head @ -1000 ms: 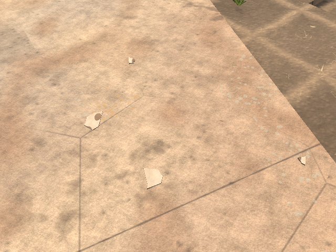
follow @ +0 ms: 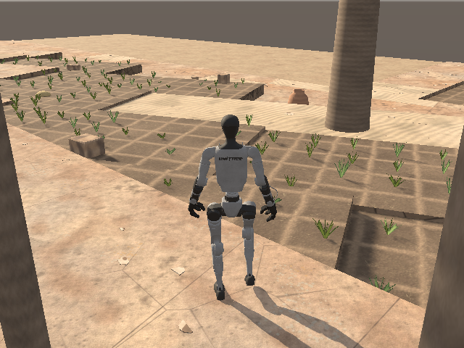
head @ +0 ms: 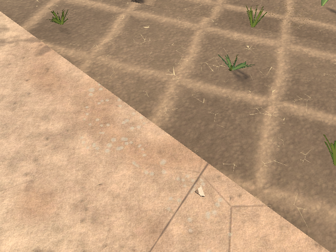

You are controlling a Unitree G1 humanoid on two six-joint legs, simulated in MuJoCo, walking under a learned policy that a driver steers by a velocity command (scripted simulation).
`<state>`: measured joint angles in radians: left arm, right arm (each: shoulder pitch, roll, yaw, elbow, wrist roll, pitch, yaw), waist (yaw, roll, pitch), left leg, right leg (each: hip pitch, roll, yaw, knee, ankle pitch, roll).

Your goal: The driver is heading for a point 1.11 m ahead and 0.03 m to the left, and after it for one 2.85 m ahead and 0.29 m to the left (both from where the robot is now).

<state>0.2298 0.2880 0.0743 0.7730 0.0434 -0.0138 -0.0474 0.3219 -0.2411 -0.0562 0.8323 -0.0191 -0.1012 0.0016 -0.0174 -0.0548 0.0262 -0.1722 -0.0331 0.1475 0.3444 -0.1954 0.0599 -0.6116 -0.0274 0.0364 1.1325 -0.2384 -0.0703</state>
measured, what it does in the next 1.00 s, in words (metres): walks ahead: right foot, then left foot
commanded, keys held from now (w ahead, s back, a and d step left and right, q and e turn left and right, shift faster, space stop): w+e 0.14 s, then w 0.44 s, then w+q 0.42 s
